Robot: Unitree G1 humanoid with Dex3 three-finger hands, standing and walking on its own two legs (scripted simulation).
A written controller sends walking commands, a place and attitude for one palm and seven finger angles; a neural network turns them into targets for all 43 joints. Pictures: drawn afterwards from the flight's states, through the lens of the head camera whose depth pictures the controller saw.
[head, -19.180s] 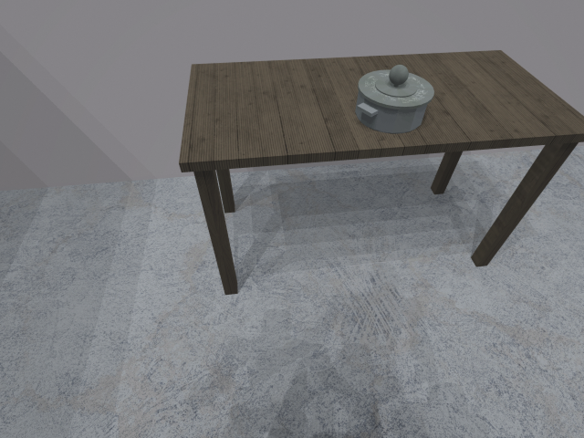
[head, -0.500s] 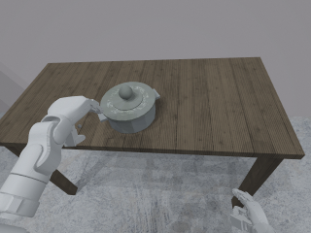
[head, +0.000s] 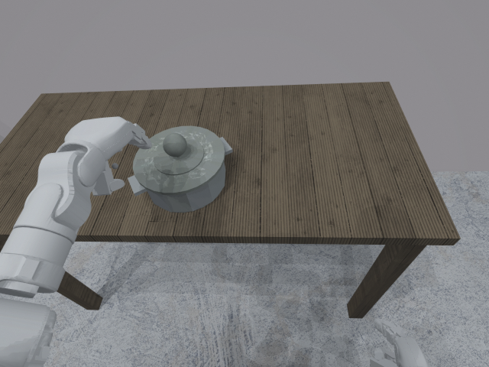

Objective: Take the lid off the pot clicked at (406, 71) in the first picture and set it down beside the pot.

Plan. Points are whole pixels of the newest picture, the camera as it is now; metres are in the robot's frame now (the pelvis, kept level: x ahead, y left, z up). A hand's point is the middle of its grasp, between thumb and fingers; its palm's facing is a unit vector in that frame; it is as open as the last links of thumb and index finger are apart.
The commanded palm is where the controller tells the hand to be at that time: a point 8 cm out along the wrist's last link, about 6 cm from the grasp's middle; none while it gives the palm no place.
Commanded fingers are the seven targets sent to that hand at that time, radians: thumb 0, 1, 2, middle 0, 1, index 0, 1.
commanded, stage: move the open hand above the knob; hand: left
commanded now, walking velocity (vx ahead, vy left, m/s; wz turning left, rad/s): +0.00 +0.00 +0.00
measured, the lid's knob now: (175, 145) +0.54 +0.17 +0.04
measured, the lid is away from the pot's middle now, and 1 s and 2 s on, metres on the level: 0.00 0.00 0.00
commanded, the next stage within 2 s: lower the open fingers around the knob in 1.46 s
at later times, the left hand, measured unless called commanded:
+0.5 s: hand (144, 142) +0.46 +0.19 +0.12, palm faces -0.32 -0.02 -0.95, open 10.3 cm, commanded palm +0.46 +0.19 +0.19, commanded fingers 0.00 -0.32 1.42 -0.82 -0.08 -0.82 -0.08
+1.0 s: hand (161, 126) +0.50 +0.17 +0.13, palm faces -0.35 -0.03 -0.94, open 10.3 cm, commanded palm +0.51 +0.17 +0.19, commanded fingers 0.00 -0.32 1.42 -0.82 -0.08 -0.82 -0.08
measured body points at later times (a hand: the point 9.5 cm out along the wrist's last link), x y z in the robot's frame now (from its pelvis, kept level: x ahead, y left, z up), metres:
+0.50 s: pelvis +0.01 +0.01 +0.00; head +0.05 -0.01 +0.44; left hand +0.48 +0.19 +0.17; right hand +0.09 -0.25 -0.14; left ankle +0.00 +0.10 -0.74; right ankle -0.03 -0.11 -0.74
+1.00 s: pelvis +0.00 +0.01 +0.00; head +0.06 -0.01 +0.44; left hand +0.51 +0.17 +0.18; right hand +0.03 -0.26 -0.14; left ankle +0.00 +0.10 -0.74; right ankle -0.03 -0.11 -0.74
